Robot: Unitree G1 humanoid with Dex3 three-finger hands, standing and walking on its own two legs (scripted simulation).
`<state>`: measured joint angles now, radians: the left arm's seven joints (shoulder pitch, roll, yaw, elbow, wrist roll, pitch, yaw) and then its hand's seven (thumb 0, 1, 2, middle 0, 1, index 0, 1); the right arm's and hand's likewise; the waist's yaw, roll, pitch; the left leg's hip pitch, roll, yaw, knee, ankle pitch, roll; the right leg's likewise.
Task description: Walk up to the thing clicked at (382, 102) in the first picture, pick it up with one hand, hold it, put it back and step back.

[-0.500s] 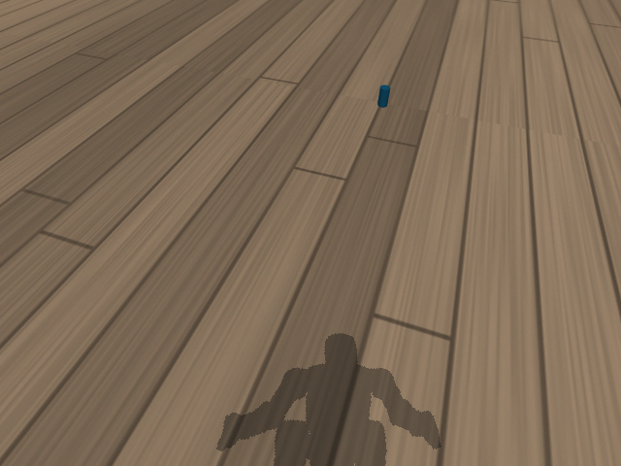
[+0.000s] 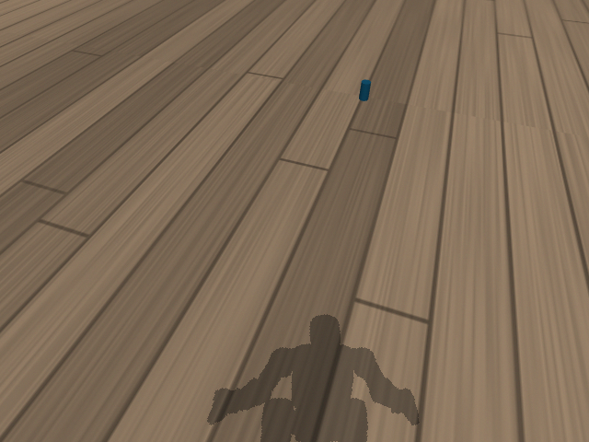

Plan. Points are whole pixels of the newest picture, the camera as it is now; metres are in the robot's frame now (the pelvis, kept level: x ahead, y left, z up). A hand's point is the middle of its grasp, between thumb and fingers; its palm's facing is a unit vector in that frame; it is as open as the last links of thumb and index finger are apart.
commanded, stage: stand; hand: left
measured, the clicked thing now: (364, 90) +2.30 -0.46 -0.72
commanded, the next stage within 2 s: walk up in 0.62 s
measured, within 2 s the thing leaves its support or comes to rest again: neither
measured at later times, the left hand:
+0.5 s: hand out of the picture +0.08 +0.25 -0.16, palm faces -0.03 -0.94 -0.34, open 7.4 cm
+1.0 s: hand (181, 383) +0.25 +0.20 -0.13, palm faces -0.14 -0.88 -0.45, open 7.4 cm
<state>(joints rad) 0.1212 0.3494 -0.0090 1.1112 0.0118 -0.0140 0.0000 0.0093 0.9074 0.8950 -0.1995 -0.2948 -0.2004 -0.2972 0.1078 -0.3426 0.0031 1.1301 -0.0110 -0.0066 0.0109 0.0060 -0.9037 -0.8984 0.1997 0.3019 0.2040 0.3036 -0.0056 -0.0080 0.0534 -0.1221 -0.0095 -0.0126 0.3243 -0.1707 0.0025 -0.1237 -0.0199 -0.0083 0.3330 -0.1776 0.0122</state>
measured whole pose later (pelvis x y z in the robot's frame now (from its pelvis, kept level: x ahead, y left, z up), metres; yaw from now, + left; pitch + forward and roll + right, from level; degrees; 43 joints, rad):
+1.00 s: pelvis +0.11 -0.10 -0.03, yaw -9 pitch -1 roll +1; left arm 0.19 0.49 0.11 1.00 0.03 -0.03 -0.13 0.01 0.91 0.90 -0.20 -0.29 -0.20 -0.30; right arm 0.26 -0.50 -0.11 1.04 -0.06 -0.05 0.05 0.01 -0.90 -0.90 0.20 0.30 0.21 0.30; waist -0.01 0.04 -0.04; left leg 0.00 0.16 0.11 0.53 -0.48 0.00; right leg -0.40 -0.10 -0.05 0.67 -0.23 0.01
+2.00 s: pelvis +0.71 -0.31 -0.03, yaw -17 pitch -3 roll +2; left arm 0.16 0.39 0.05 0.86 -0.01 -0.09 -0.07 0.01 0.91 0.89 -0.20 -0.29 -0.20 -0.30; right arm 0.32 -0.43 -0.05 0.95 -0.01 -0.05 0.05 0.01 -0.91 -0.90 0.20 0.30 0.20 0.30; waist -0.01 0.04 0.06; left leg -0.22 0.06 0.01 1.15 -0.44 0.03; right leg -0.38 -0.05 -0.07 0.67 -0.24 -0.04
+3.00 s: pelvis +1.20 -0.43 -0.01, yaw -17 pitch -4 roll +2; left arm 0.20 0.36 0.04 0.86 0.00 -0.09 -0.04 0.01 0.91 0.89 -0.20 -0.29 -0.20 -0.30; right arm 0.32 -0.41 -0.04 0.90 0.00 -0.04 0.05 0.01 -0.90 -0.90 0.20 0.30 0.20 0.30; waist 0.00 0.03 0.09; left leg -0.32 -0.01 -0.01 1.12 -0.40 0.05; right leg -0.28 -0.05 -0.08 0.55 -0.20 -0.04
